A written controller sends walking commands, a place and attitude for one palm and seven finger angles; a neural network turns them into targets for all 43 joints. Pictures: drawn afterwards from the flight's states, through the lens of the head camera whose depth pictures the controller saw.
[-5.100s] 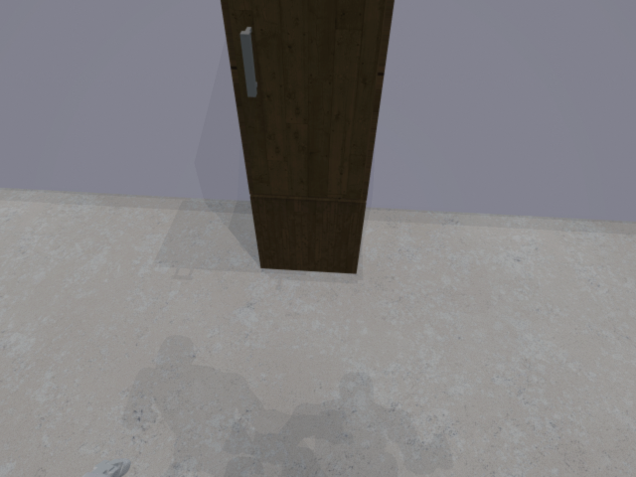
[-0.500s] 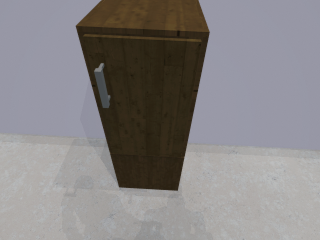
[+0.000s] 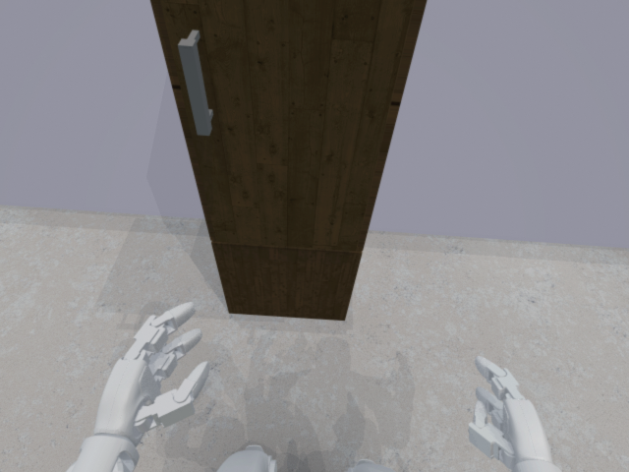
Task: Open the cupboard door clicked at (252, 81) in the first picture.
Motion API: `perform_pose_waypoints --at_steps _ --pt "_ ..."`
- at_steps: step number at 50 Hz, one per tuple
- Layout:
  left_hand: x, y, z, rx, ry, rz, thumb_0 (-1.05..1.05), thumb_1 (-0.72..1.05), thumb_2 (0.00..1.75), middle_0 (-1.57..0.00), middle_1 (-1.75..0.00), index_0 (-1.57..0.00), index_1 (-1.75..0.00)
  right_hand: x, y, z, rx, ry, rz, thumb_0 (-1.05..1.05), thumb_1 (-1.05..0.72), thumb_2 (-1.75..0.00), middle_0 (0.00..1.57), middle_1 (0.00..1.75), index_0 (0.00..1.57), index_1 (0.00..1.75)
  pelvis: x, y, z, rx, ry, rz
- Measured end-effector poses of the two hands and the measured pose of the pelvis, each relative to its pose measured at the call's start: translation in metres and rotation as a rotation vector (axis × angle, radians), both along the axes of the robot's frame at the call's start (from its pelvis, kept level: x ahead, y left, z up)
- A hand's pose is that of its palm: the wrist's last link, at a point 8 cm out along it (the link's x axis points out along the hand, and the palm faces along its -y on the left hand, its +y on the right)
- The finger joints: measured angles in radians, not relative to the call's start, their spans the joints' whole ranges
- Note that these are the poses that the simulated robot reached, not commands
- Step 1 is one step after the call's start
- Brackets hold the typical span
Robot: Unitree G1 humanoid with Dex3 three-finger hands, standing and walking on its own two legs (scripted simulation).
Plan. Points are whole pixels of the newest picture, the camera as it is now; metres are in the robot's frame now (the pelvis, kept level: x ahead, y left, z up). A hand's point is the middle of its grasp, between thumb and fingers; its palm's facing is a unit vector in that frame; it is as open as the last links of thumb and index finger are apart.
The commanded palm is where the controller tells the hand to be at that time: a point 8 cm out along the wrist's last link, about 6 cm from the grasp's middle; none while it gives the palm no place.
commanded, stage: raise the hand with hooked fingers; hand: left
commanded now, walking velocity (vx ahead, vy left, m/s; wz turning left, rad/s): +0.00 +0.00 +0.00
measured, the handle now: (199, 85) +0.63 +0.22 +0.15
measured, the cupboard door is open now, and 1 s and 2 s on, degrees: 0 0 0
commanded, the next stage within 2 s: move the hooked fingers beside the handle in 1.64 s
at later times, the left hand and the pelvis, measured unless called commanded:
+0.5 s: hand (112, 302) +0.27 +0.24 +0.10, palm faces +0.13 -0.99 -0.09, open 11.8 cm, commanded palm +0.24 +0.28 +0.09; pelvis +0.04 +0.00 +0.02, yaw +1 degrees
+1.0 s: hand (72, 258) +0.30 +0.28 +0.14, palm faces +0.03 -1.00 -0.05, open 13.9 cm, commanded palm +0.27 +0.33 +0.15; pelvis +0.03 +0.01 +0.04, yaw +2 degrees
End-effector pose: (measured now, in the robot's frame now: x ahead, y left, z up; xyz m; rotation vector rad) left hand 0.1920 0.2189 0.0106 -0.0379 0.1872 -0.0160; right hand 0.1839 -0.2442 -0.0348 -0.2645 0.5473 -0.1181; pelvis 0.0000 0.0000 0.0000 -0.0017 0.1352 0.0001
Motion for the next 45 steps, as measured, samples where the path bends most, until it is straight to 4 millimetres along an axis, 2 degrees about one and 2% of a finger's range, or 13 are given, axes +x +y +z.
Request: perform_pose_waypoints --at_steps 3,6,9,11,14,17,19,22,25,31,34,41,45 --pt "-0.027 0.028 0.011 0.073 -0.014 0.145 0.02 0.49 0.72 -0.23 -0.57 -0.24 -0.56 0.012 0.005 -0.003 -0.010 0.003 0.031 0.01 -0.90 -0.90 0.20 0.30 0.20 0.30 0.003 -0.001 -0.001 -0.016 0.008 0.015" --pt "-0.032 0.045 0.043 0.143 -0.175 0.212 0.02 0.42 0.69 -0.23 -0.61 -0.24 -0.60 0.020 0.016 -0.014 -0.009 0.020 0.084 0.01 -0.90 -0.90 0.20 0.30 0.20 0.30 0.003 -0.002 -0.004 -0.034 0.020 0.042" --pt "-0.013 0.041 0.067 0.156 -0.324 0.135 0.02 0.35 0.66 -0.23 -0.66 -0.23 -0.65 0.022 0.027 -0.029 0.013 0.046 0.122 0.01 -0.90 -0.90 0.20 0.30 0.20 0.30 0.001 -0.002 -0.008 -0.048 0.029 0.062" --pt "0.009 0.031 0.069 0.147 -0.330 0.027 0.02 0.30 0.64 -0.23 -0.68 -0.24 -0.68 0.020 0.034 -0.037 0.038 0.065 0.120 0.01 -0.90 -0.90 0.20 0.30 0.20 0.30 0.001 -0.002 -0.008 -0.050 0.035 0.064" --pt "0.039 0.021 0.058 0.114 -0.191 -0.108 0.01 0.23 0.61 -0.24 -0.73 -0.24 -0.72 0.011 0.038 -0.039 0.076 0.097 0.077 0.02 -0.90 -0.90 0.21 0.30 0.20 0.30 0.005 -0.002 -0.002 -0.043 0.038 0.051" --pt "0.055 0.027 0.051 0.067 -0.057 -0.100 0.01 0.16 0.58 -0.25 -0.78 -0.25 -0.77 0.001 0.034 -0.032 0.091 0.121 0.017 0.02 -0.90 -0.90 0.21 0.30 0.21 0.30 0.015 -0.002 0.008 -0.029 0.033 0.028" --pt "0.057 0.038 0.059 0.049 -0.051 -0.021 0.01 0.12 0.56 -0.26 -0.81 -0.26 -0.80 -0.005 0.029 -0.026 0.089 0.129 -0.018 0.02 -0.90 -0.90 0.21 0.30 0.21 0.30 0.023 -0.002 0.014 -0.023 0.026 0.016" --pt "0.054 0.057 0.080 0.076 -0.133 0.099 0.01 0.05 0.53 -0.26 -0.85 -0.27 -0.84 -0.008 0.019 -0.019 0.066 0.145 -0.039 0.02 -0.90 -0.90 0.21 0.30 0.20 0.30 0.032 -0.001 0.020 -0.020 0.017 0.011" --pt "0.052 0.071 0.094 0.136 -0.204 0.135 0.01 -0.02 0.50 -0.26 -0.90 -0.27 -0.89 -0.006 0.010 -0.018 0.033 0.165 -0.024 0.02 -0.90 -0.90 0.21 0.30 0.20 0.30 0.036 0.000 0.021 -0.024 0.016 0.023" --pt "0.061 0.070 0.085 0.115 -0.136 0.008 0.00 -0.16 0.44 -0.27 -0.98 -0.27 -0.98 0.005 -0.001 -0.014 -0.010 0.158 -0.024 0.02 -0.90 -0.90 0.21 0.30 0.20 0.30 0.037 0.005 0.024 -0.030 0.011 0.032" --pt "0.067 0.073 0.090 0.100 -0.133 -0.007 0.00 -0.23 0.41 -0.28 -1.03 -0.28 -1.02 0.012 0.000 -0.006 -0.012 0.123 -0.034 0.02 -0.90 -0.90 0.21 0.30 0.20 0.30 0.039 0.006 0.027 -0.028 -0.001 0.028" --pt "0.077 0.098 0.130 0.115 -0.273 0.083 0.00 -0.39 0.35 -0.29 -1.13 -0.30 -1.13 0.025 0.016 0.008 0.016 0.060 0.000 0.02 -0.90 -0.90 0.20 0.30 0.20 0.30 0.039 0.007 0.034 -0.026 -0.038 0.030" --pt "0.082 0.107 0.129 0.097 -0.202 0.065 0.00 -0.45 0.32 -0.29 -1.17 -0.30 -1.16 0.026 0.024 0.009 0.034 0.060 0.014 0.01 -0.90 -0.90 0.21 0.30 0.20 0.30 0.036 0.009 0.037 -0.026 -0.049 0.034"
